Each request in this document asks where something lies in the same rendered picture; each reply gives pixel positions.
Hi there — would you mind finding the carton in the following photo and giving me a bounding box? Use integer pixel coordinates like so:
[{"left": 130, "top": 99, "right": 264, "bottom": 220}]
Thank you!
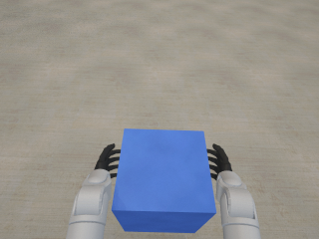
[{"left": 112, "top": 128, "right": 217, "bottom": 233}]

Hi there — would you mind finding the left robot hand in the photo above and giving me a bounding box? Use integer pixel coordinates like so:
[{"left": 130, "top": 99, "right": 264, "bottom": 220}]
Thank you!
[{"left": 95, "top": 143, "right": 121, "bottom": 178}]

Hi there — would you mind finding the robot left forearm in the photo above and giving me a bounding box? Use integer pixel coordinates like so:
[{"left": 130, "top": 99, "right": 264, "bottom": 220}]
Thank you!
[{"left": 66, "top": 168, "right": 112, "bottom": 239}]

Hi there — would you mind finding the robot right forearm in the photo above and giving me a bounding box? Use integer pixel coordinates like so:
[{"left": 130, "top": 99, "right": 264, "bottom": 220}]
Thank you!
[{"left": 215, "top": 170, "right": 261, "bottom": 239}]

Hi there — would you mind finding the right robot hand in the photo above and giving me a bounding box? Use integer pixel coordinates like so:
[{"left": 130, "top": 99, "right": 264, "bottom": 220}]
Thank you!
[{"left": 206, "top": 143, "right": 232, "bottom": 180}]

